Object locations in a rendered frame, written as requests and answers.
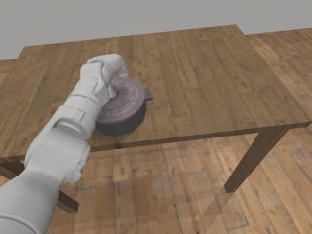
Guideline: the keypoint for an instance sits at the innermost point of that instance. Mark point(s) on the lid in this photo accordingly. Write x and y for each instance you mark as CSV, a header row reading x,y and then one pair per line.
x,y
130,100

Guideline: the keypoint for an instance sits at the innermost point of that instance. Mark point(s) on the robot left hand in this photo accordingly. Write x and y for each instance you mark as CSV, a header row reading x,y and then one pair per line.
x,y
118,65

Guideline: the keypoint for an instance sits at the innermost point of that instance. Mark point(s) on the robot left upper arm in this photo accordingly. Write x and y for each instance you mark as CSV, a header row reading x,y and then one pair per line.
x,y
28,201

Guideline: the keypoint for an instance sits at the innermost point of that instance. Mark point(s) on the left robot forearm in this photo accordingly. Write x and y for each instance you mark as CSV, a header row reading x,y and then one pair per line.
x,y
78,115

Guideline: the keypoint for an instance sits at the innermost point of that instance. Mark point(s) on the knob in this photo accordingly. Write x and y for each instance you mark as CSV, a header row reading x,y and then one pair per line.
x,y
115,89

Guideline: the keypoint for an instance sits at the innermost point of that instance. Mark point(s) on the table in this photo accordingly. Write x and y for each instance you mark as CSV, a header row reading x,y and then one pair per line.
x,y
205,82

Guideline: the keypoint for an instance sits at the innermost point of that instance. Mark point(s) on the pot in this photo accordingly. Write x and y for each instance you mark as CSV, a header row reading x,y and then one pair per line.
x,y
127,126

